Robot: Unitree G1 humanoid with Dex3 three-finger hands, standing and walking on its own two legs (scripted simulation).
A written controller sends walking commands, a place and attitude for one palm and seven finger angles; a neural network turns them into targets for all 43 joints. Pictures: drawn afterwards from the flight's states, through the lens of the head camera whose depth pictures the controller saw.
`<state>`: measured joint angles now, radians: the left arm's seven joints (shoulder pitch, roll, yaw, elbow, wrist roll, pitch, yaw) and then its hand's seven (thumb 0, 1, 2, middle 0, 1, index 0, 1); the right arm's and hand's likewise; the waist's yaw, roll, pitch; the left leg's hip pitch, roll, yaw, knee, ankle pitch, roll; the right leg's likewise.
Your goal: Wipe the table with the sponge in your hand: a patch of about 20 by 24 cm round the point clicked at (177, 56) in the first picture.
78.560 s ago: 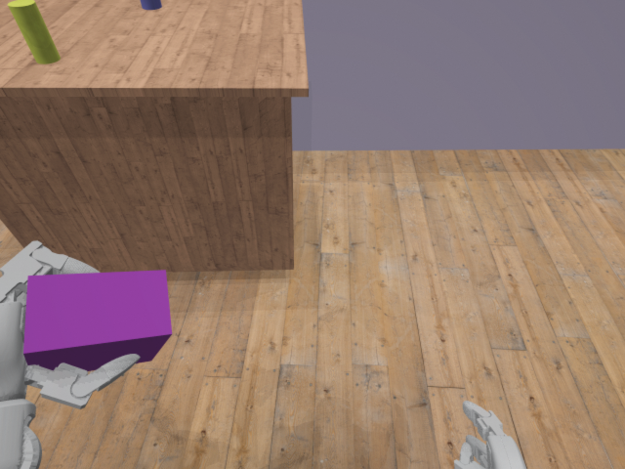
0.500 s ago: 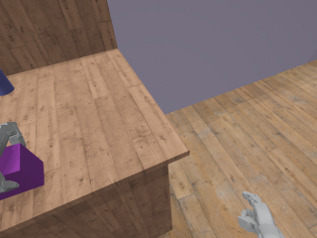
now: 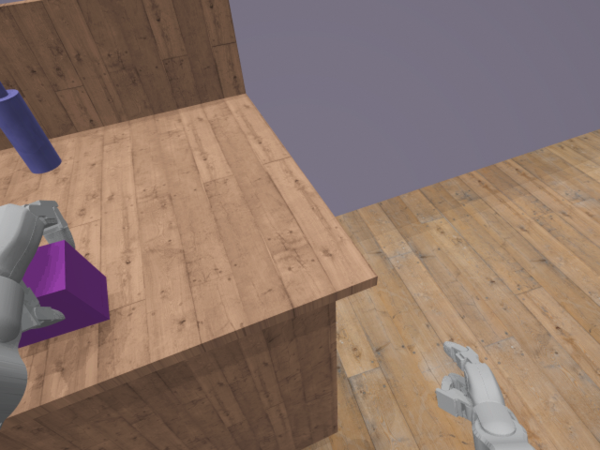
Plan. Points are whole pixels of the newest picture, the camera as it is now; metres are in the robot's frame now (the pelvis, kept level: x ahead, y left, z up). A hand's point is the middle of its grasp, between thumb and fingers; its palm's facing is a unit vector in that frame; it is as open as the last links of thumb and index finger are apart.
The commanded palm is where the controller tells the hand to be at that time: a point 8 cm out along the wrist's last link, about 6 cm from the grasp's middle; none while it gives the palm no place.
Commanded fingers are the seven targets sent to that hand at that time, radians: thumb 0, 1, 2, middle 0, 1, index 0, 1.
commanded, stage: lift the sponge slowly off the table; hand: left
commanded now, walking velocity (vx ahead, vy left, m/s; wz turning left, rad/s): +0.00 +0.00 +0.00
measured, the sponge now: (46, 301) +0.20 +0.36 +0.13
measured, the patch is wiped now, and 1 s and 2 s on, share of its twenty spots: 1.00 1.00 1.00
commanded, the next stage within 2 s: bring the sponge back beside the body in 1.06 s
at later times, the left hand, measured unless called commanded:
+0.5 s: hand (36, 235) +0.22 +0.34 +0.22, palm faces +0.24 -0.04 -0.97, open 10.1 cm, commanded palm +0.16 +0.35 +0.30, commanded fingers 0.00 0.10 1.30 -1.20 -1.60 -1.20 -1.60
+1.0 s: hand (16, 212) +0.22 +0.34 +0.26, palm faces +0.31 -0.03 -0.95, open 10.1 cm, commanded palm +0.16 +0.35 +0.33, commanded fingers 0.00 0.10 1.30 -1.20 -1.60 -1.20 -1.60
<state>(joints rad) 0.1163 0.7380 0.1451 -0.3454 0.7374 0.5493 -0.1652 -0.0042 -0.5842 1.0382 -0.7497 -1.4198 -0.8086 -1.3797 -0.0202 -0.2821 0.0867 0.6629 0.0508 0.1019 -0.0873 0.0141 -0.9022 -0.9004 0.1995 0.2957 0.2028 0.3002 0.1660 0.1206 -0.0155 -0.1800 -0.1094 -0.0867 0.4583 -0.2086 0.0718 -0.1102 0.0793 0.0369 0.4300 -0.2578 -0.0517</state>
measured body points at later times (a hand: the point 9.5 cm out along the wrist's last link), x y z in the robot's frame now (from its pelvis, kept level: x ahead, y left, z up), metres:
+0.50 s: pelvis -0.01 +0.01 +0.00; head -0.02 -0.04 +0.45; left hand +0.21 +0.33 +0.28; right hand +0.26 -0.17 -0.08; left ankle +0.02 +0.07 -0.74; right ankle -0.01 -0.09 -0.74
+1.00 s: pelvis -0.01 +0.01 +0.00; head -0.02 -0.04 +0.45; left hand +0.20 +0.33 +0.31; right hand +0.28 -0.16 -0.06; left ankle +0.02 +0.07 -0.74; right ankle -0.01 -0.09 -0.74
